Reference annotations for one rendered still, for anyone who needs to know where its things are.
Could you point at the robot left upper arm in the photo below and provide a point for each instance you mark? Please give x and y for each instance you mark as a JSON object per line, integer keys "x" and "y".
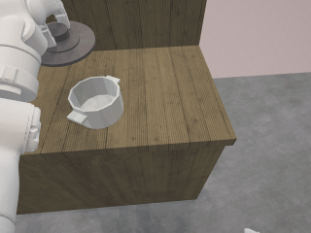
{"x": 19, "y": 133}

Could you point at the knob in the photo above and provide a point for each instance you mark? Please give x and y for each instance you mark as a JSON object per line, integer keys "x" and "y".
{"x": 59, "y": 31}

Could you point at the table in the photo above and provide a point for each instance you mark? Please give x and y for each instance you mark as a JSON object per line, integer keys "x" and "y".
{"x": 174, "y": 125}

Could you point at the left robot hand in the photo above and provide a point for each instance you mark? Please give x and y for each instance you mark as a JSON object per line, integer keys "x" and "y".
{"x": 53, "y": 7}

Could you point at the pot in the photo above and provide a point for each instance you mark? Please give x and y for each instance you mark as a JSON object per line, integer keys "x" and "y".
{"x": 96, "y": 102}

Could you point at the lid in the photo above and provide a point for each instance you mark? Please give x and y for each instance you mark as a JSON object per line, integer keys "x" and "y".
{"x": 78, "y": 46}

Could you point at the left robot forearm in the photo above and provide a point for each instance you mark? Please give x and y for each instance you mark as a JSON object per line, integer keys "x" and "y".
{"x": 22, "y": 44}

